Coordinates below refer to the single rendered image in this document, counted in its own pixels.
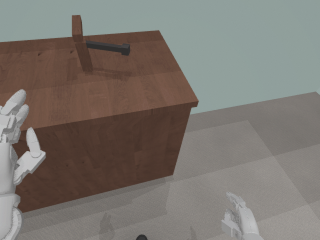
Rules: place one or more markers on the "left robot forearm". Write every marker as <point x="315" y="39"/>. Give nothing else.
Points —
<point x="11" y="218"/>

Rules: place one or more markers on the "tap lever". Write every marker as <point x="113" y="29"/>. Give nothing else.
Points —
<point x="124" y="49"/>

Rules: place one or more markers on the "left robot hand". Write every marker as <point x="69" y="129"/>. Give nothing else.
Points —
<point x="12" y="116"/>

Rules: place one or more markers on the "counter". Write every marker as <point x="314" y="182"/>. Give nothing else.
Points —
<point x="104" y="120"/>

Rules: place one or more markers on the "right robot hand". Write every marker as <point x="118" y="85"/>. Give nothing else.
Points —
<point x="240" y="223"/>

